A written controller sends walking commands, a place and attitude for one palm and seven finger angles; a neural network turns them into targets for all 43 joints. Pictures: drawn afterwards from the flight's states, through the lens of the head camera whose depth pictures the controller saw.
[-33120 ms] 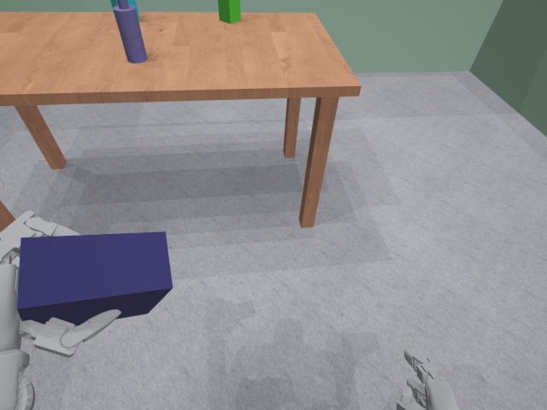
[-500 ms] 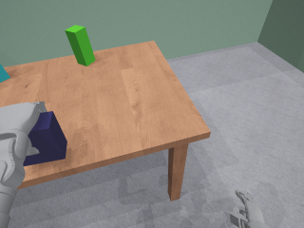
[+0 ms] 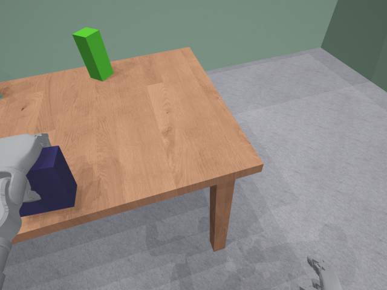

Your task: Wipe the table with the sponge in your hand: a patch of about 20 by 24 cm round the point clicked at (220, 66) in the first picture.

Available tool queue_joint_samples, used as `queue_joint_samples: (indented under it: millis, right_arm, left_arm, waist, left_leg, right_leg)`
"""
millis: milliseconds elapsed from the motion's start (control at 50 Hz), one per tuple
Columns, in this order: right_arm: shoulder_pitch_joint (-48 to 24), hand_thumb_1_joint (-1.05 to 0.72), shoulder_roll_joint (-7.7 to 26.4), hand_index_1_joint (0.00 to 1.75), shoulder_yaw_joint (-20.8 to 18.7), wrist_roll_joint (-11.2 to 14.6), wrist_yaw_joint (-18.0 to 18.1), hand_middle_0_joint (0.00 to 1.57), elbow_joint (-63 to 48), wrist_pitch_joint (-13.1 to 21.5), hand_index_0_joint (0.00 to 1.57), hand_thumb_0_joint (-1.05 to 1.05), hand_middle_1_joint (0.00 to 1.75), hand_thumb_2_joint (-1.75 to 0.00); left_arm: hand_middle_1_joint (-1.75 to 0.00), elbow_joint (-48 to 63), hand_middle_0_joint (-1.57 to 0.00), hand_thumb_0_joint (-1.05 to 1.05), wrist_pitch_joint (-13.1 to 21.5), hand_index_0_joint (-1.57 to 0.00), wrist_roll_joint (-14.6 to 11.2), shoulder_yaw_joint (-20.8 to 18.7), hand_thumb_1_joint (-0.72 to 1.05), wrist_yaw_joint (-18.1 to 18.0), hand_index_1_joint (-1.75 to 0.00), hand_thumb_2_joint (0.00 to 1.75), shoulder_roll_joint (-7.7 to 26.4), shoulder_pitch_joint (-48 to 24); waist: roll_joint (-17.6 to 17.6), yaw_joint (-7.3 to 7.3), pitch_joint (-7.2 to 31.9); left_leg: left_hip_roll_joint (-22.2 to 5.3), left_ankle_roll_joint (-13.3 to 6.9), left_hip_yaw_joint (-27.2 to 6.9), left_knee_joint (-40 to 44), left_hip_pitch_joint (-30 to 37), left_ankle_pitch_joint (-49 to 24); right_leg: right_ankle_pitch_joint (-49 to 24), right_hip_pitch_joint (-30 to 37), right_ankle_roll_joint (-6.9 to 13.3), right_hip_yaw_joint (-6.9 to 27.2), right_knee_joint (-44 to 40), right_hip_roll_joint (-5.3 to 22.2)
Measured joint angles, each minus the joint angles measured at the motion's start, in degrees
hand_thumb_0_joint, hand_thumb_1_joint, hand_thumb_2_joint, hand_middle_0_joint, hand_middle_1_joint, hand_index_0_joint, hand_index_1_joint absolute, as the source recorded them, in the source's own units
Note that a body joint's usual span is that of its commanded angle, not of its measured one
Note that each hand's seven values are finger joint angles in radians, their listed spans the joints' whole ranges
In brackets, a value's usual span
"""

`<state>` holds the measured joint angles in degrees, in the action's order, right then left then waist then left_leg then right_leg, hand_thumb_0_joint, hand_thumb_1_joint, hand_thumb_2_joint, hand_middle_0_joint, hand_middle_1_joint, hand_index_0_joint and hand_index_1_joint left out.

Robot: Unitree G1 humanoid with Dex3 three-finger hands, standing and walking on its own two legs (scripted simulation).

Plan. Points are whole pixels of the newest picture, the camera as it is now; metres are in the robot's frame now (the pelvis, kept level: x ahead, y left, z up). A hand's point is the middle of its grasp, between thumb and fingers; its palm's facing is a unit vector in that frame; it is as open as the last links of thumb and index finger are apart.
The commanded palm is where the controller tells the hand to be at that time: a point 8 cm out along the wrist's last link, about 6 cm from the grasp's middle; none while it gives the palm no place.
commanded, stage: lower the sponge onto the table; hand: left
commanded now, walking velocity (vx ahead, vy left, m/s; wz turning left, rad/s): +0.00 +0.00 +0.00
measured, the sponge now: (38, 189) +0.27 +0.39 +0.05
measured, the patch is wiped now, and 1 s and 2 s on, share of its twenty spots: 0.00 0.10 0.20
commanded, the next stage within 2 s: wipe forward along the first lane in 0.74 s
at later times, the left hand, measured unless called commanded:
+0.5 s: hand (36, 175) +0.28 +0.38 +0.09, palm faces -0.07 +0.03 -1.00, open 10.4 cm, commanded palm +0.26 +0.37 +0.15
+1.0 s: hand (36, 174) +0.29 +0.39 +0.08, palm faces -0.10 +0.03 -0.99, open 10.4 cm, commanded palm +0.27 +0.39 +0.13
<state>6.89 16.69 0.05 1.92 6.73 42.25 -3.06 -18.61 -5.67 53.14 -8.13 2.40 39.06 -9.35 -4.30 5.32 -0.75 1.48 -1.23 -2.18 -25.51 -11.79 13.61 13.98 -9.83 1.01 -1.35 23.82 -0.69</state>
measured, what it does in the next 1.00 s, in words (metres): stands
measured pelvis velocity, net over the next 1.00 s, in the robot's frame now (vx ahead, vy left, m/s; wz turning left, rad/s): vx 0.00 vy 0.00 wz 0.00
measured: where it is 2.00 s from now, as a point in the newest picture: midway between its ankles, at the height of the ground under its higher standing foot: outside the picture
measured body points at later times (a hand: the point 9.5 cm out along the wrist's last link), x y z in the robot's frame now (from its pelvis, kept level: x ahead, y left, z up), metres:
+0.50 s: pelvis +0.00 +0.01 +0.00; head +0.02 -0.02 +0.45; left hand +0.28 +0.37 +0.14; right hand +0.20 -0.23 -0.11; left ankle +0.00 +0.11 -0.74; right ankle -0.01 -0.11 -0.74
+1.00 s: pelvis +0.00 +0.00 +0.00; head +0.02 -0.02 +0.45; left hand +0.29 +0.38 +0.13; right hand +0.18 -0.25 -0.12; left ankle +0.00 +0.11 -0.74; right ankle -0.01 -0.11 -0.74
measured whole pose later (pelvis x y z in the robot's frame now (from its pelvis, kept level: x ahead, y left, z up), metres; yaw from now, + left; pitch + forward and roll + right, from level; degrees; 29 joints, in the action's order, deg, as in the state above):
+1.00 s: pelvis +0.00 +0.00 +0.00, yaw +0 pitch +2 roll -1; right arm 6.4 16.3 -0.1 1.6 6.6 43.0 -3.2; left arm -26.6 -5.6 55.9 -6.9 -1.0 37.1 -12.9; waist -3.5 5.0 0.9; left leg 1.5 -1.3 -2.1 -27.7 -15.1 14.5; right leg 14.7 -13.0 0.9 -1.3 25.8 -0.7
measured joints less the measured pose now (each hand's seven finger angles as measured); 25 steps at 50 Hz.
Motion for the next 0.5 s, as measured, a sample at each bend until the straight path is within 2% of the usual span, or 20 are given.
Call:
queue_joint_samples:
  millis: [180,500]
  right_arm:
    - [-0.26,-0.91,-0.32,0.3,0.03,0.07,-0.06,0.2,-0.05,0.07,0.2,0.02,0.3,-0.9]
    - [-0.98,-0.91,-0.78,0.3,-0.13,-0.11,-0.41,0.2,-0.38,0.09,0.21,0.01,0.3,-0.9]
  left_arm:
    - [-1.32,-1.22,-0.68,-0.01,-0.5,-0.73,0.13,0.54,-0.53,-1.32,-1.31,1.03,-0.98,0.2]
    - [-1.32,0.01,-0.68,-0.01,-1.66,-0.73,1.25,1.93,-0.53,-3.15,-1.31,1.03,-3.1,1.21]
  waist:
    - [-0.02,-0.48,0.48]
    - [0.16,0.18,0.99]
  left_leg:
    - [0.14,-0.28,0.46,-0.38,-0.52,0.33]
    - [0.51,-0.63,0.48,-0.53,-1.13,0.47]
  right_leg:
    - [0.2,-0.64,-0.31,0.45,0.41,0.15]
    - [0.28,-1.09,-0.66,0.47,0.3,0.51]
